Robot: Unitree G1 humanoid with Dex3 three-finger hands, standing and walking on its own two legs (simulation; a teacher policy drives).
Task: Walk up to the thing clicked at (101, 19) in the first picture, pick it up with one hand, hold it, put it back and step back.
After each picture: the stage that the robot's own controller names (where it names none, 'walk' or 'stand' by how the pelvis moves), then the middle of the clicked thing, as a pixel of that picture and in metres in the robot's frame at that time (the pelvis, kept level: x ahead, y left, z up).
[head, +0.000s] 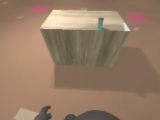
stand; (100, 23) +1.07 -0.07 +0.04
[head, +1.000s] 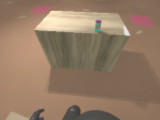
walk; (97, 26) +0.97 +0.01 +0.06
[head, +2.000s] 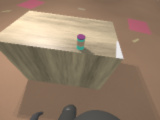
walk; (80, 42) +0.59 +0.14 +0.07
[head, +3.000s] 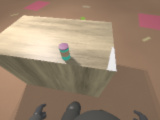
stand; (64, 52) +0.45 +0.22 +0.07
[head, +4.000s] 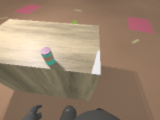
walk; (48, 56) +0.40 +0.32 +0.08
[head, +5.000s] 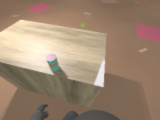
stand; (53, 62) +0.38 +0.29 +0.04
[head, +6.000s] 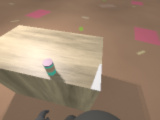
stand; (49, 67) +0.35 +0.31 +0.04
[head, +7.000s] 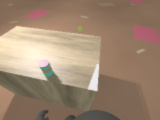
stand; (46, 68) +0.34 +0.33 +0.04
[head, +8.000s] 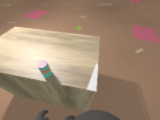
stand; (45, 69) +0.34 +0.33 +0.04
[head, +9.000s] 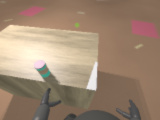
rise first; (42, 69) +0.33 +0.34 +0.04
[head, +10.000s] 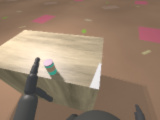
rise first; (50, 67) +0.35 +0.34 +0.04
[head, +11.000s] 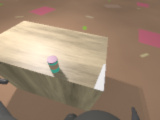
go down; (53, 64) +0.36 +0.30 +0.04
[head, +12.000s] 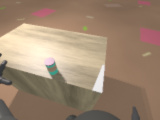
go down; (51, 66) +0.35 +0.31 +0.04
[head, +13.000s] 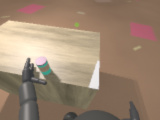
close in; (43, 66) +0.34 +0.32 +0.06
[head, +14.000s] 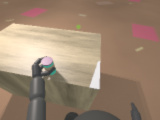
lift; (49, 66) +0.34 +0.29 +0.07
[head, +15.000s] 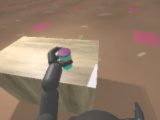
lift; (66, 59) +0.32 +0.17 +0.20
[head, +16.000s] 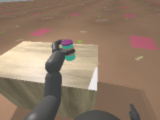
lift; (68, 50) +0.37 +0.16 +0.25
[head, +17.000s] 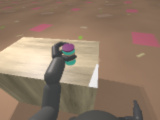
hold; (69, 54) +0.34 +0.15 +0.23
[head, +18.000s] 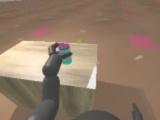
hold; (65, 54) +0.36 +0.18 +0.23
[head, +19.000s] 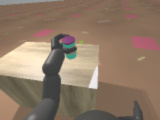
hold; (69, 48) +0.34 +0.14 +0.29
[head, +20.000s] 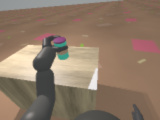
crouch; (61, 48) +0.33 +0.19 +0.30
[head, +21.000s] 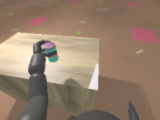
lower; (51, 52) +0.38 +0.28 +0.18
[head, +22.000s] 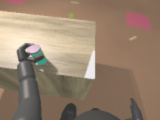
lower; (38, 55) +0.40 +0.33 +0.09
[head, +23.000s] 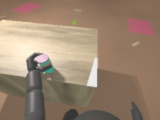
lower; (46, 64) +0.35 +0.30 +0.08
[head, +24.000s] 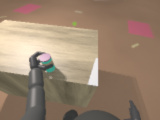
lower; (47, 63) +0.36 +0.29 +0.07
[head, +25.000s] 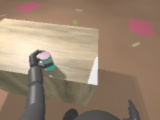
lower; (47, 61) +0.37 +0.29 +0.08
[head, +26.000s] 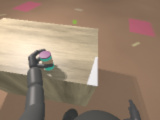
open; (47, 60) +0.37 +0.30 +0.08
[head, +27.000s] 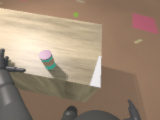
sink last; (48, 60) +0.36 +0.28 +0.07
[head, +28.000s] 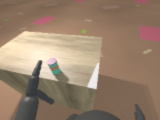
sink last; (53, 66) +0.37 +0.32 +0.04
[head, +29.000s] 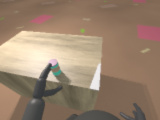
stand; (54, 67) +0.36 +0.30 +0.04
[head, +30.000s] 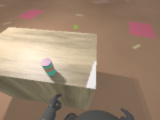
stand; (48, 67) +0.35 +0.31 +0.05
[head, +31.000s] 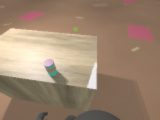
stand; (50, 67) +0.36 +0.30 +0.04
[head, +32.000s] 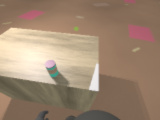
stand; (52, 68) +0.35 +0.28 +0.04
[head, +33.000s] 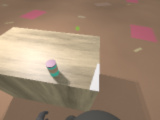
stand; (52, 68) +0.35 +0.28 +0.04
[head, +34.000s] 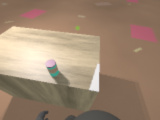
stand; (52, 68) +0.35 +0.28 +0.04
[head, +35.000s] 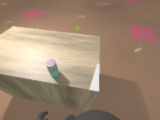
stand; (52, 68) +0.35 +0.28 +0.04
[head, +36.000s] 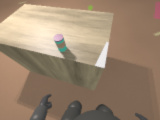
walk; (60, 43) +0.50 +0.26 +0.06
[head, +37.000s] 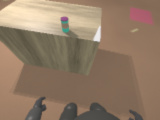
walk; (65, 24) +0.75 +0.29 +0.06
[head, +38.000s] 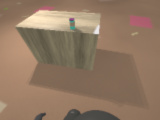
stand; (72, 23) +1.00 +0.31 +0.06
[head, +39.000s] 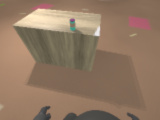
stand; (72, 24) +0.98 +0.28 +0.04
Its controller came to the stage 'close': yes
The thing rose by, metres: 0.31
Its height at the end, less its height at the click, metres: +0.00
